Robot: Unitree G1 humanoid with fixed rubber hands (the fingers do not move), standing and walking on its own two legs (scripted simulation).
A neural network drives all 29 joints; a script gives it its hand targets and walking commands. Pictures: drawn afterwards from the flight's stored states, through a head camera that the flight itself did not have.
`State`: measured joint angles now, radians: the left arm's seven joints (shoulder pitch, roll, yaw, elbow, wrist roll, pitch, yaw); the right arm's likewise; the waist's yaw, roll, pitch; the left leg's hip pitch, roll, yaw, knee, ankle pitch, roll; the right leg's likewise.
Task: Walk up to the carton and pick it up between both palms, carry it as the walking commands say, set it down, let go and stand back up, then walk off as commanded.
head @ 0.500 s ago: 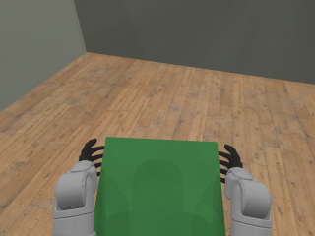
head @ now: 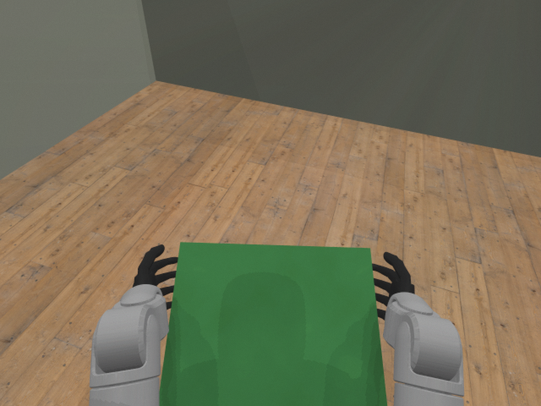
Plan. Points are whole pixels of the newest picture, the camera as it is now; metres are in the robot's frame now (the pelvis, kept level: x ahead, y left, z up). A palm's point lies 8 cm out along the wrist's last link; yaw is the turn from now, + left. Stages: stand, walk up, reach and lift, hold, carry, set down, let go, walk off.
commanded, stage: carry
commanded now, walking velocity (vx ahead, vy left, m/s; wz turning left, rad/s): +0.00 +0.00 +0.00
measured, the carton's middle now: (271, 333) +0.27 +0.00 -0.02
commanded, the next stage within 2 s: hold in 1.14 s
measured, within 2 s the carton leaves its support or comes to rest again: neither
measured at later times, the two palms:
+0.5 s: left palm (142, 288) +0.29 +0.20 +0.06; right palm (377, 299) +0.29 -0.15 +0.06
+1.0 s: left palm (143, 289) +0.29 +0.20 +0.05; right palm (377, 301) +0.29 -0.15 +0.05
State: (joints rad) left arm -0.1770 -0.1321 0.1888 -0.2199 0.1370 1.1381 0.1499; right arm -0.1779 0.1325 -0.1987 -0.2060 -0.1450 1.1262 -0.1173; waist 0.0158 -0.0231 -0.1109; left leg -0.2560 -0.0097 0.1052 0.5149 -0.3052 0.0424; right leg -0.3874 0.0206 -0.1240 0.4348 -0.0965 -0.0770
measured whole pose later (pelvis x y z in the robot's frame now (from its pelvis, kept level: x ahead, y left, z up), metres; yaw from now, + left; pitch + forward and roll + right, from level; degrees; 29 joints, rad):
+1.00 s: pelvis +0.02 +0.02 +0.00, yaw +0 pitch +3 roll -1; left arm -0.15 -0.13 0.19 -0.05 0.21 0.90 0.07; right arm -0.15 0.13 -0.21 -0.05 -0.20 0.90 -0.06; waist 0.00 0.00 -0.12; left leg -0.24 -0.03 0.11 0.54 -0.35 0.07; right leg -0.39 0.00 -0.11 0.49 -0.15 -0.05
